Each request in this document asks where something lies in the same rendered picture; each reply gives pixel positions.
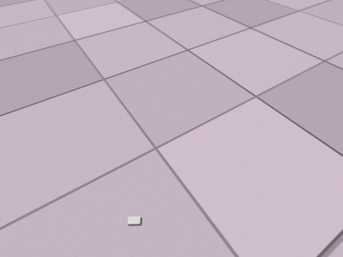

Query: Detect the small box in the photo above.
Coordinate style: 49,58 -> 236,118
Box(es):
128,216 -> 141,226

